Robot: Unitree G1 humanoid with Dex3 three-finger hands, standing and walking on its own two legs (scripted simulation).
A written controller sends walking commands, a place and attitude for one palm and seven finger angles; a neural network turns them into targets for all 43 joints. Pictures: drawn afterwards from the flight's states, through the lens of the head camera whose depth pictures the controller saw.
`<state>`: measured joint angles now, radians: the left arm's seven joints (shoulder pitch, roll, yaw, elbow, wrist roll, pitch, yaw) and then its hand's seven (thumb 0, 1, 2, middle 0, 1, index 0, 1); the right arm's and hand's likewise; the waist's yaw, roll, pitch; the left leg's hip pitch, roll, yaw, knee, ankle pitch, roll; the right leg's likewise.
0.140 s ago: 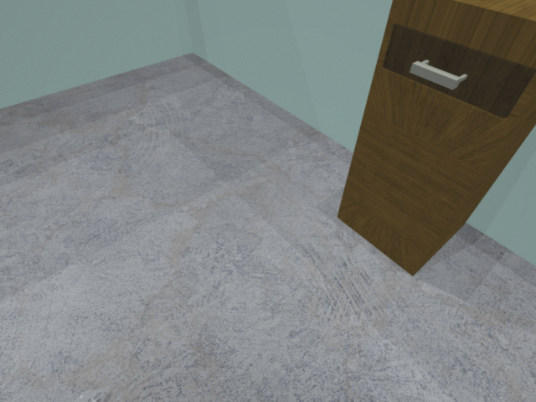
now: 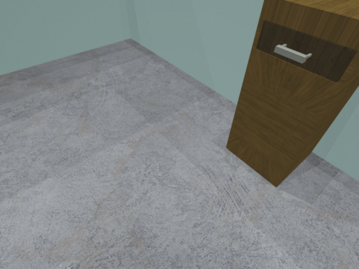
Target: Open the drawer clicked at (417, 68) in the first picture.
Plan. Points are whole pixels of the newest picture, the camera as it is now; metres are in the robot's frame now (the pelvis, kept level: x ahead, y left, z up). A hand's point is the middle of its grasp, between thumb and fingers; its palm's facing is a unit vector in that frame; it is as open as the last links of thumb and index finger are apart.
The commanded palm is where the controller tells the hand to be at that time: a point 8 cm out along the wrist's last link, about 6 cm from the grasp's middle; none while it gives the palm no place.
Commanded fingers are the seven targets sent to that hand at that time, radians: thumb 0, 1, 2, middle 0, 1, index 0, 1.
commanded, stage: stand and wait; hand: left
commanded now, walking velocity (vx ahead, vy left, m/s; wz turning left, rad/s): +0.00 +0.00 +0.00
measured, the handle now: (293, 52) +0.94 -0.42 +0.07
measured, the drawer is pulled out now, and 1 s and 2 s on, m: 0.00 0.00 0.00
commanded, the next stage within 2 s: look at it before walking up in 0.68 s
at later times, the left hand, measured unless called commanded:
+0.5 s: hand out of the picture +0.05 +0.24 -0.15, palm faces -0.02 -0.94 -0.33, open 7.4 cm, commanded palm none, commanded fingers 0.00 0.90 0.90 -0.20 -0.30 -0.20 -0.30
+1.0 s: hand out of the picture +0.08 +0.24 -0.15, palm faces -0.03 -0.94 -0.33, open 7.4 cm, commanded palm none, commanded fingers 0.00 0.90 0.90 -0.20 -0.30 -0.20 -0.30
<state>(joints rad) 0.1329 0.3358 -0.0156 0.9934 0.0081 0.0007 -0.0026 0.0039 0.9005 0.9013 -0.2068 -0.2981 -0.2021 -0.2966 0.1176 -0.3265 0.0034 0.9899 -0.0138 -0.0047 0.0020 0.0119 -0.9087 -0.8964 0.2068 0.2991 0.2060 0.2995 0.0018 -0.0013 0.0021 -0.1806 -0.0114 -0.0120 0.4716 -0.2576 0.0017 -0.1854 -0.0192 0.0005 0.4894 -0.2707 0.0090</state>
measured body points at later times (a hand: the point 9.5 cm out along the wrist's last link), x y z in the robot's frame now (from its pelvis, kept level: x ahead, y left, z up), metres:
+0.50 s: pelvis -0.01 +0.00 +0.00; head -0.01 +0.00 +0.45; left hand +0.05 +0.29 -0.13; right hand +0.06 -0.30 -0.13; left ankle +0.00 +0.12 -0.74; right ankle +0.00 -0.12 -0.74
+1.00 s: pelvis +0.00 -0.01 +0.01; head +0.00 -0.01 +0.46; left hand +0.08 +0.29 -0.12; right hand +0.08 -0.30 -0.13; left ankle +0.00 +0.12 -0.74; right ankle +0.00 -0.12 -0.74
